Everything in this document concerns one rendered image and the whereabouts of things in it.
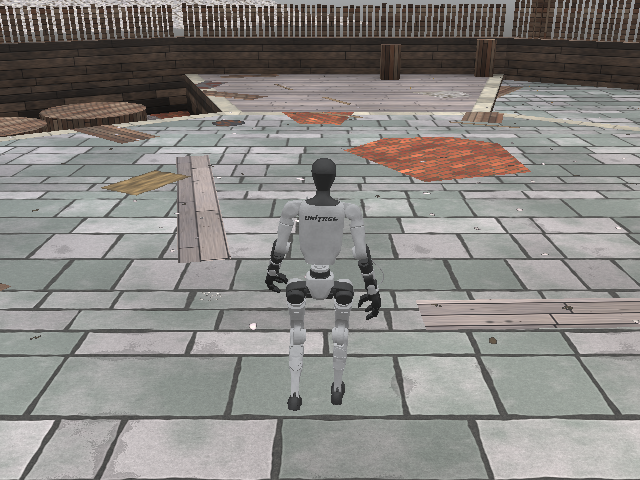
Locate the left robot foot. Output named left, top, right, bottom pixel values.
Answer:
left=287, top=393, right=302, bottom=411

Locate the robot left upper arm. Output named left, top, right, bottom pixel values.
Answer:
left=274, top=200, right=302, bottom=254

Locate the robot torso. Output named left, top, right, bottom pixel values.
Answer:
left=298, top=196, right=345, bottom=300

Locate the right robot forearm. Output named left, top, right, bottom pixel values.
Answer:
left=358, top=244, right=379, bottom=295

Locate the robot left hand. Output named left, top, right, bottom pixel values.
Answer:
left=265, top=273, right=288, bottom=293

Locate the robot right hand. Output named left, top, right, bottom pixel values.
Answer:
left=358, top=291, right=381, bottom=320

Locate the robot right upper arm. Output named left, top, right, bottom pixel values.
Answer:
left=343, top=202, right=368, bottom=260

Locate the left robot forearm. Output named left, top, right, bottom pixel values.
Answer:
left=267, top=239, right=285, bottom=276

